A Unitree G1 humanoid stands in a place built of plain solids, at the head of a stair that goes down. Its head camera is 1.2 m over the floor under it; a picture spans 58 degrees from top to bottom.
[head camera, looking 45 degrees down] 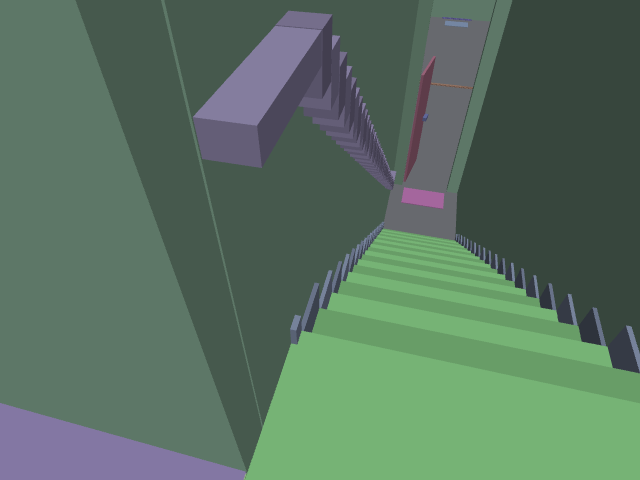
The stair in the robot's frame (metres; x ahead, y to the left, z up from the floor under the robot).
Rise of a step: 0.19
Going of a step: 0.24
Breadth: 1.22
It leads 14 degrees to the right of straight ahead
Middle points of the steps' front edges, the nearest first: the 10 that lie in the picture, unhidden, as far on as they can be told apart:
0.64 -0.51 0.00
0.88 -0.57 -0.19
1.11 -0.63 -0.39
1.34 -0.69 -0.58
1.57 -0.74 -0.78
1.80 -0.80 -0.97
2.03 -0.86 -1.17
2.26 -0.92 -1.36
2.49 -0.97 -1.56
2.72 -1.03 -1.75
